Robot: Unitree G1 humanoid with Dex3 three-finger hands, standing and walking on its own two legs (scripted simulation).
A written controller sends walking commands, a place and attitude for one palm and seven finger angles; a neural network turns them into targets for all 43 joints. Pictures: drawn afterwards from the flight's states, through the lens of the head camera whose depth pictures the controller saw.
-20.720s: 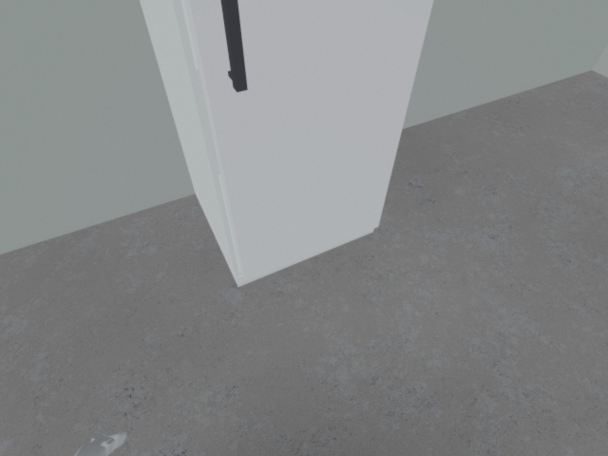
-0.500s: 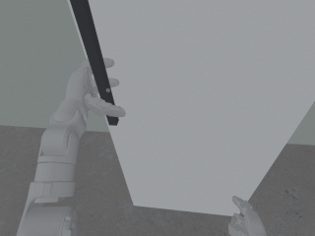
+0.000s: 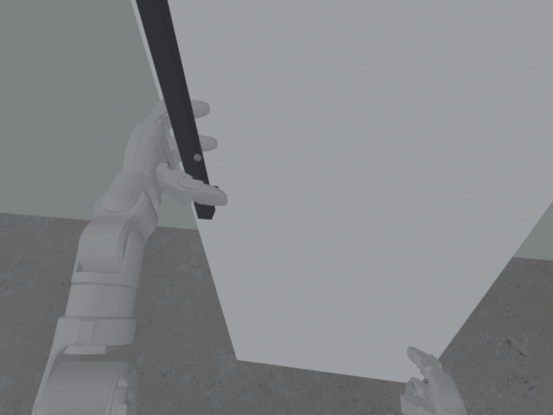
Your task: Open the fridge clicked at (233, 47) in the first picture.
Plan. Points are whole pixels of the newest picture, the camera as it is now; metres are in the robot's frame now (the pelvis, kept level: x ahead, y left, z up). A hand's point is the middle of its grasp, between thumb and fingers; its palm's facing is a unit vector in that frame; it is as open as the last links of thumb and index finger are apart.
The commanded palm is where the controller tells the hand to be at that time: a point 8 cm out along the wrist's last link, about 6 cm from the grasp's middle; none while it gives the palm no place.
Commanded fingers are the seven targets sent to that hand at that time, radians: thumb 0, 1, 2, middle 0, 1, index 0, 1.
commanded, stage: grip the handle and tug to test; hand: left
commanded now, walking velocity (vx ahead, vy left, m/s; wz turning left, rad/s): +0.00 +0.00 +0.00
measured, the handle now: (187, 105) +0.43 +0.15 +0.27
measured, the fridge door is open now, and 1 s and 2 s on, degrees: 0 0 3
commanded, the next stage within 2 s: pull the door a little, standing still in 1.50 s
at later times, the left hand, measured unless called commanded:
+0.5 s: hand (196, 156) +0.37 +0.14 +0.23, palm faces -0.01 -1.00 -0.03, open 10.1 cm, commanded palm +0.35 +0.18 +0.23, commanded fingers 0.00 0.53 0.74 -0.41 -1.35 -0.41 -1.35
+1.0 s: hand (198, 156) +0.37 +0.13 +0.23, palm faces +0.01 -1.00 -0.04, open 5.9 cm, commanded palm +0.34 +0.17 +0.23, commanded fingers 0.00 0.90 0.90 -0.45 -1.40 -0.45 -1.40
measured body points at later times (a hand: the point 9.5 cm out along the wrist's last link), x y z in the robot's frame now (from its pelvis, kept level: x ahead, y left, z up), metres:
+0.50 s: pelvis -0.01 +0.00 +0.00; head -0.03 -0.02 +0.45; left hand +0.37 +0.19 +0.23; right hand +0.18 -0.22 -0.09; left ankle -0.01 +0.11 -0.74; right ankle -0.02 -0.11 -0.74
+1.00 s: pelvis +0.00 +0.00 +0.00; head -0.03 -0.03 +0.45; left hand +0.37 +0.19 +0.23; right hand +0.18 -0.22 -0.09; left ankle -0.01 +0.11 -0.74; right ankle -0.02 -0.11 -0.74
